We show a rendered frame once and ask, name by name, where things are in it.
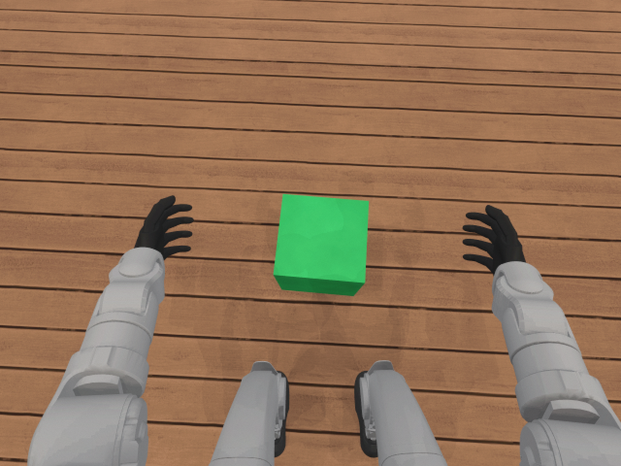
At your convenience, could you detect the robot right forearm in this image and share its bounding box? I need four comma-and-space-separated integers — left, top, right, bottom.
492, 261, 621, 430

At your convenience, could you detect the left robot hand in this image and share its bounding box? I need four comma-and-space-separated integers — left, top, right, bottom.
134, 195, 194, 260

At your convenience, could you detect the left robot foot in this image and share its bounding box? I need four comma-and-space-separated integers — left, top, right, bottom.
275, 371, 289, 457

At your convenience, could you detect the carton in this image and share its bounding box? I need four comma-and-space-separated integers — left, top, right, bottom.
274, 194, 369, 296

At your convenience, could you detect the right robot hand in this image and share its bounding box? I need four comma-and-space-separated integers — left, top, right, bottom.
463, 205, 526, 276

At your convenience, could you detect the robot left upper arm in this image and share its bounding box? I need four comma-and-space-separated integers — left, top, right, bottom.
32, 393, 148, 466

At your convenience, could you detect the robot right upper arm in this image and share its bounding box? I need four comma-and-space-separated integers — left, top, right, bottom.
519, 418, 621, 466

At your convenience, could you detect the right robot shin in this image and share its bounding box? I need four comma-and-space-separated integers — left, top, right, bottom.
364, 360, 406, 439

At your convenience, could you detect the robot left forearm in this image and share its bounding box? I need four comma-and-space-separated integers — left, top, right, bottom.
27, 248, 165, 466

